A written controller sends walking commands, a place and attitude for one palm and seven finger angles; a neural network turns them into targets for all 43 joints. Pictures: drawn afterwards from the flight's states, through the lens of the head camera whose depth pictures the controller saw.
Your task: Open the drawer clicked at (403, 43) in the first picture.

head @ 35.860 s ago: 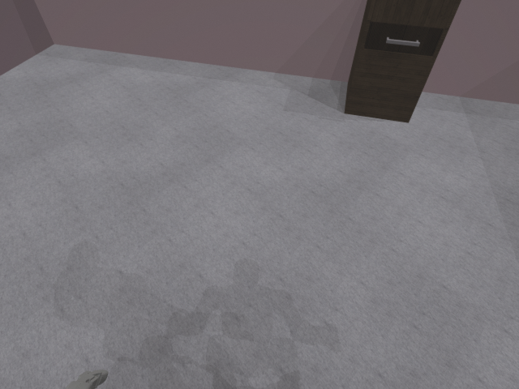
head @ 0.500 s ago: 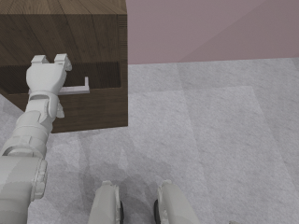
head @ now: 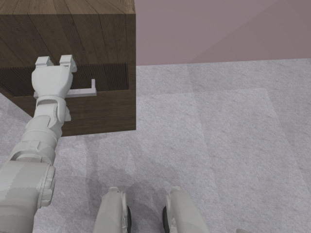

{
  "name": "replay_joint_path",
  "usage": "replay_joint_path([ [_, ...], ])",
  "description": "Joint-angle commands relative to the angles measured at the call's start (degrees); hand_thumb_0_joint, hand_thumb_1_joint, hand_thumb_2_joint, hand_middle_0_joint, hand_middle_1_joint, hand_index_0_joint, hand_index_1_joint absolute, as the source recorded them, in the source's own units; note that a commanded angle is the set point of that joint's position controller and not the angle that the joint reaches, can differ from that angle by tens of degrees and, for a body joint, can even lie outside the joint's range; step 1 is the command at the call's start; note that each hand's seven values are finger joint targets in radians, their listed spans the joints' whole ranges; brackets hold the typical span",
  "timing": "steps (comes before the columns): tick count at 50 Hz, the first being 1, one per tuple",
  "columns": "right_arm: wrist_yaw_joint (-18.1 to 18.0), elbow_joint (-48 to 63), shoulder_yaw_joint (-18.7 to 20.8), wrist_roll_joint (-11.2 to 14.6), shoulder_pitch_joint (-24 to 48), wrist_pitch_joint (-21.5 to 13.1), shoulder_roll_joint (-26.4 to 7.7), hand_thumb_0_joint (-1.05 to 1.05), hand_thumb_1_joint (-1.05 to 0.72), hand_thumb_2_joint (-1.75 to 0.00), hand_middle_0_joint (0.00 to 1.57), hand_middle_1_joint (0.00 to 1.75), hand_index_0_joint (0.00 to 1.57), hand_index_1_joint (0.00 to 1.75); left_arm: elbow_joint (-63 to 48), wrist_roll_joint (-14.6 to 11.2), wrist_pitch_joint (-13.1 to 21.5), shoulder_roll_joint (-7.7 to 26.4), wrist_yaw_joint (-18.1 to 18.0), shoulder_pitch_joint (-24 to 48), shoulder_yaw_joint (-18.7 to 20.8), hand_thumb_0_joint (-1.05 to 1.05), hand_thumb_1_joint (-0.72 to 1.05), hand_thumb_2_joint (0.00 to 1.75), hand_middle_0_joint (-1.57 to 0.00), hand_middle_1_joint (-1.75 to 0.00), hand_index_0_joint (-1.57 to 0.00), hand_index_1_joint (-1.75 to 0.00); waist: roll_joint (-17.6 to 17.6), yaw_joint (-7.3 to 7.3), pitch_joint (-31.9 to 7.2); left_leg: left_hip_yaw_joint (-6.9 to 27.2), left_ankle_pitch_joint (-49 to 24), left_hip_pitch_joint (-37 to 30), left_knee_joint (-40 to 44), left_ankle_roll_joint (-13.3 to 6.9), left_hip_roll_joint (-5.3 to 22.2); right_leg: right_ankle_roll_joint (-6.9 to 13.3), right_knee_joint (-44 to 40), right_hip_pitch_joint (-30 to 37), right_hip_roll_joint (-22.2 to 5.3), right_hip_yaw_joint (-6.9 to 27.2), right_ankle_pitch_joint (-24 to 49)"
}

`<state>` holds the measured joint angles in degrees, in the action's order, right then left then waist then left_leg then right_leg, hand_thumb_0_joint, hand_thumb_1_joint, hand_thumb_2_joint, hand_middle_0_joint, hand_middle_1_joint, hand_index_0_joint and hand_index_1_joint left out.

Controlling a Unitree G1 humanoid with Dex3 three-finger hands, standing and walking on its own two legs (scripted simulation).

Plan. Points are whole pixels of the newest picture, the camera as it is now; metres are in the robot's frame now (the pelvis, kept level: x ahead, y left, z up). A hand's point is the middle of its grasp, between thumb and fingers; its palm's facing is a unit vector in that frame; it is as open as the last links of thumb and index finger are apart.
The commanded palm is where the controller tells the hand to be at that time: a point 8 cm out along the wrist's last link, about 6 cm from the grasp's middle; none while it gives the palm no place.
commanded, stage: move the hooked fingers above the handle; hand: left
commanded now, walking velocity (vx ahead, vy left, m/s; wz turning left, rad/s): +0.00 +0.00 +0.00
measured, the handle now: (66, 88) +0.54 +0.25 -0.10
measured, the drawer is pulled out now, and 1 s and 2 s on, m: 0.00 0.00 0.00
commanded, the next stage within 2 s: lower the fingers behind the handle in 1.00 s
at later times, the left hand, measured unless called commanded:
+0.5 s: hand (57, 93) +0.49 +0.25 -0.04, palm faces +0.00 +0.00 -1.00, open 13.7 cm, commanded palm +0.47 +0.23 +0.01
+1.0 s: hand (57, 98) +0.48 +0.25 -0.06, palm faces -0.06 -0.01 -1.00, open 13.8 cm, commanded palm +0.48 +0.22 +0.01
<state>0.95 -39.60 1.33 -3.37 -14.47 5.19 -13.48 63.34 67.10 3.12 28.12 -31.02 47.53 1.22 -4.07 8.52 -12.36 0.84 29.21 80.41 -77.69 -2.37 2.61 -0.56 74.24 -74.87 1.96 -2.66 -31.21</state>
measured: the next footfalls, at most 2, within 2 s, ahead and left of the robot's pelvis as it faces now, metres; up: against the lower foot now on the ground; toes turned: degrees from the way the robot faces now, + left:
none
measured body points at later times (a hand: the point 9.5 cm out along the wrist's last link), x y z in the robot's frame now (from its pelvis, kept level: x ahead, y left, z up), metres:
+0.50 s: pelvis +0.00 -0.01 +0.00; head +0.17 +0.01 +0.41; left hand +0.49 +0.24 +0.01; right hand +0.04 -0.28 -0.13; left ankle +0.05 +0.10 -0.60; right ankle +0.03 -0.13 -0.60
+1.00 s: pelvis +0.00 +0.00 +0.00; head +0.18 +0.01 +0.41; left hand +0.48 +0.25 +0.00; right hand +0.05 -0.27 -0.13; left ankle +0.05 +0.10 -0.60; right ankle +0.03 -0.13 -0.60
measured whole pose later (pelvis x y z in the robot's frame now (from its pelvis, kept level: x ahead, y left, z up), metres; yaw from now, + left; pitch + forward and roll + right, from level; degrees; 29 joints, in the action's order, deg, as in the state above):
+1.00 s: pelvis +0.00 +0.00 +0.00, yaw +0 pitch +32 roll -5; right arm 1.3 -39.5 2.2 -3.2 -14.1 5.7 -13.9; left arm 61.1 66.1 3.0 29.6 -28.6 44.1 3.1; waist -4.0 7.3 -11.1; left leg 0.2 29.8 80.9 -78.1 -2.1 3.0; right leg -0.5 75.2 -76.0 2.4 -1.9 -31.8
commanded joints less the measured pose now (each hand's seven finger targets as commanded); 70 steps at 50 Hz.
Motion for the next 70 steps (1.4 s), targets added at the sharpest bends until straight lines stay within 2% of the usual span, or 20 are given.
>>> replay_joint_path([
  [1, -0.5, 3.4, 3.2, 0.1, -9.9, 0.6, -10.6, 0.00, -0.90, -0.90, 0.20, 0.30, 0.20, 0.30, -5.9, -0.7, -3.9, 14.1, 1.1, 15.5, 3.2, 0.00, -0.50, 0.30, -0.30, -1.20, -0.30, -1.20, -3.8, -0.47, -27.7, 1.8, -18.4, -31.2, 9.7, 0.0, -0.9, 3.2, -9.7, 9.0, 1.9, -1.7, 13.4],
  [3, -0.9, 3.5, 2.9, 0.4, -10.0, 0.8, -10.7, 0.00, -0.90, -0.90, 0.20, 0.30, 0.20, 0.30, -5.3, -0.8, -3.9, 14.6, 2.5, 15.4, 2.9, 0.00, -0.50, 0.30, -0.30, -1.20, -0.30, -1.20, -1.1, 0.30, -25.7, 1.5, -16.6, -29.0, 9.7, -0.4, -0.8, 2.7, -10.0, 9.7, 1.9, -1.4, 13.1],
  [6, -1.6, 4.0, 3.1, 0.5, -9.5, 0.1, -10.4, 0.00, -0.90, -0.90, 0.20, 0.30, 0.20, 0.30, -10.8, -1.6, -0.5, 15.9, 4.2, 17.7, 3.3, 0.00, -0.50, 0.30, -0.30, -1.20, -0.30, -1.20, -1.9, 0.22, -28.0, 1.0, -14.0, -28.0, 9.0, -0.7, -1.0, 2.8, -10.3, 11.2, 1.8, -0.4, 12.1],
  [12, -2.5, 2.2, 4.2, -0.2, -9.6, -1.3, -9.7, 0.00, -0.90, -0.90, 0.20, 0.30, 0.20, 0.30, -19.8, -1.0, 7.6, 15.8, 2.5, 20.5, 4.4, 0.00, -0.50, 0.30, -0.30, -1.20, -0.30, -1.20, -7.0, 0.30, -31.4, 2.1, -17.8, -32.8, 7.4, -0.4, -0.5, 3.2, -8.4, 6.6, 1.8, -0.3, 12.6],
  [14, -2.1, 1.3, 4.2, -0.4, -9.9, -1.2, -9.9, 0.00, -0.90, -0.90, 0.20, 0.30, 0.20, 0.30, -17.0, -0.6, 7.1, 16.1, 0.4, 19.5, 5.3, 0.00, -0.50, 0.30, -0.30, -1.20, -0.30, -1.20, -6.6, 0.30, -28.5, 2.1, -17.7, -30.7, 6.8, -0.2, -0.5, 3.3, -8.0, 5.4, 1.9, -0.7, 12.3],
  [19, -0.7, 1.7, 3.6, -0.4, -10.0, -0.5, -10.5, 0.00, -0.90, -0.90, 0.20, 0.30, 0.20, 0.30, -10.5, -1.3, 1.8, 18.6, -2.3, 15.8, 7.7, 0.00, -0.50, 0.30, -0.30, -1.20, -0.30, -1.20, -5.5, -1.28, -29.0, 0.9, -18.4, -27.8, 6.9, -0.3, -1.2, 3.0, -8.2, 9.3, 2.0, -0.8, 14.4],
  [23, -0.4, 2.4, 3.8, 0.2, -10.4, -0.2, -10.7, 0.00, -0.90, -0.90, 0.20, 0.30, 0.20, 0.30, -10.3, -1.4, -1.2, 16.4, 0.6, 15.2, 4.7, 0.00, -0.50, 0.30, -0.30, -1.20, -0.30, -1.20, -5.2, -0.79, -32.8, 0.6, -20.3, -31.1, 7.7, -0.2, -1.1, 2.7, -8.8, 11.8, 2.0, -0.7, 17.4],
  [24, -0.6, 2.5, 3.7, 0.4, -10.6, 0.1, -10.9, 0.00, -0.90, -0.90, 0.20, 0.30, 0.20, 0.30, -10.4, -1.9, -1.5, 18.0, 1.4, 13.5, 6.0, 0.00, -0.50, 0.30, -0.30, -1.20, -0.30, -1.20, -4.2, -1.64, -32.8, 0.4, -20.4, -30.9, 8.1, -0.3, -1.3, 2.8, -9.3, 13.8, 2.1, -0.6, 18.2],
  [26, -1.0, 2.8, 3.5, 0.6, -10.5, 0.4, -10.6, 0.00, -0.90, -0.90, 0.20, 0.30, 0.20, 0.30, -9.9, -2.5, -1.9, 17.5, 3.0, 12.8, 5.2, 0.00, -0.50, 0.30, -0.30, -1.20, -0.30, -1.20, -1.3, -1.00, -30.5, 0.0, -18.5, -28.9, 8.5, -0.7, -1.4, 2.4, -10.4, 15.5, 2.1, -0.2, 18.0],
  [31, -2.2, 2.6, 3.8, 0.4, -9.5, -0.6, -9.8, 0.00, -0.90, -0.90, 0.20, 0.30, 0.20, 0.30, -16.8, -2.6, 4.4, 16.0, 5.0, 15.7, 4.0, 0.00, -0.50, 0.30, -0.30, -1.20, -0.30, -1.20, -3.4, -0.24, -30.0, 0.2, -17.6, -30.0, 8.0, -0.9, -1.1, 2.7, -10.5, 13.3, 1.8, 0.5, 16.6],
  [35, -2.3, 1.7, 4.2, -0.2, -9.0, -1.1, -9.5, 0.00, -0.90, -0.90, 0.20, 0.30, 0.20, 0.30, -17.5, -0.9, 8.0, 14.7, 2.5, 16.2, 4.0, 0.00, -0.50, 0.30, -0.30, -1.20, -0.30, -1.20, -5.5, 0.05, -26.8, 1.1, -17.9, -30.8, 7.4, -0.5, -0.7, 3.2, -9.7, 7.4, 1.9, -0.3, 13.7],
  [41, -0.7, 2.0, 3.9, -0.5, -9.1, -0.6, -10.2, 0.00, -0.90, -0.90, 0.20, 0.30, 0.20, 0.30, -9.0, -0.1, 3.3, 15.5, -2.6, 15.2, 5.9, 0.00, -0.50, 0.30, -0.30, -1.20, -0.30, -1.20, -4.9, -0.39, -24.3, 1.4, -17.5, -27.4, 7.2, -0.1, -1.1, 3.3, -8.3, 5.8, 1.9, -1.1, 12.9],
  [45, -0.3, 2.8, 4.1, -0.3, -9.7, 0.1, -10.6, 0.00, -0.90, -0.90, 0.20, 0.30, 0.20, 0.30, -11.0, -0.3, 0.0, 15.8, -1.8, 16.0, 5.4, 0.00, -0.50, 0.30, -0.30, -1.20, -0.30, -1.20, -5.8, -0.90, -32.7, 1.6, -22.2, -32.7, 7.5, 0.1, -0.9, 3.0, -7.9, 9.0, 2.0, -1.2, 16.8],
  [50, -1.0, 2.6, 4.6, 0.2, -10.3, 0.0, -10.3, 0.00, -0.90, -0.90, 0.20, 0.30, 0.20, 0.30, -16.9, -2.6, 0.7, 13.5, 2.4, 18.3, 3.0, 0.00, -0.50, 0.30, -0.30, -1.20, -0.30, -1.20, -5.0, 0.22, -36.5, 2.0, -22.5, -37.0, 8.4, -0.2, -0.7, 2.7, -9.4, 11.5, 2.0, -0.9, 17.7],
  [53, -1.9, 1.7, 4.3, 0.2, -10.4, -0.4, -10.2, 0.00, -0.90, -0.90, 0.20, 0.30, 0.20, 0.30, -18.7, -2.1, 2.9, 15.0, 3.0, 21.8, 3.1, 0.00, -0.50, 0.30, -0.30, -1.20, -0.30, -1.20, -6.0, 0.85, -33.4, 2.1, -20.9, -35.5, 8.5, -0.3, -0.7, 2.8, -9.7, 9.8, 1.8, -0.6, 16.1],
  [58, -1.7, 0.9, 3.4, -0.3, -9.9, -0.2, -10.1, 0.00, -0.90, -0.90, 0.20, 0.30, 0.20, 0.30, -10.7, -0.4, 3.5, 17.1, 0.6, 16.5, 5.9, 0.00, -0.50, 0.30, -0.30, -1.20, -0.30, -1.20, -3.9, 0.01, -24.8, 1.6, -18.0, -28.1, 7.6, -0.4, -0.8, 3.2, -8.6, 6.9, 2.0, -1.0, 13.4],
  [59, -1.4, 1.1, 3.3, -0.5, -9.6, -0.2, -9.9, 0.00, -0.90, -0.90, 0.20, 0.30, 0.20, 0.30, -7.8, -0.7, 2.7, 14.7, 0.3, 14.6, 4.7, 0.00, -0.50, 0.30, -0.30, -1.20, -0.30, -1.20, -3.5, 0.18, -22.7, 1.2, -17.2, -26.4, 7.2, -0.5, -0.9, 3.3, -8.7, 6.5, 2.1, -1.0, 13.2],
  [62, -0.5, 2.0, 3.5, -0.6, -9.7, -0.1, -10.3, 0.00, -0.90, -0.90, 0.20, 0.30, 0.20, 0.30, -5.3, -0.4, 1.3, 14.2, 0.0, 11.4, 5.2, 0.00, -0.50, 0.30, -0.30, -1.20, -0.30, -1.20, -4.8, -1.08, -25.0, 1.4, -19.7, -27.3, 7.0, 0.0, -0.9, 3.5, -7.2, 6.2, 2.0, -1.3, 14.8],
  [67, -0.3, 2.5, 3.6, -0.3, -10.2, 0.2, -10.6, 0.00, -0.90, -0.90, 0.20, 0.30, 0.20, 0.30, -6.8, -0.6, 0.1, 14.3, 0.2, 15.9, 4.2, 0.00, -0.50, 0.30, -0.30, -1.20, -0.30, -1.20, -1.6, 0.77, -26.0, 1.4, -17.2, -25.3, 6.0, -0.4, -0.8, 3.0, -7.0, 6.6, 2.1, -1.1, 14.1],
  [70, -0.8, 2.6, 3.9, -0.4, -10.0, -0.4, -10.5, 0.00, -0.90, -0.90, 0.20, 0.30, 0.20, 0.30, -13.7, -0.7, 3.0, 16.0, 0.9, 20.2, 4.6, 0.00, -0.50, 0.30, -0.30, -1.20, -0.30, -1.20, -5.0, 0.57, -33.2, 1.4, -17.1, -27.6, 4.6, -0.4, -0.8, 2.9, -6.0, 6.9, 2.1, -0.4, 13.7],
])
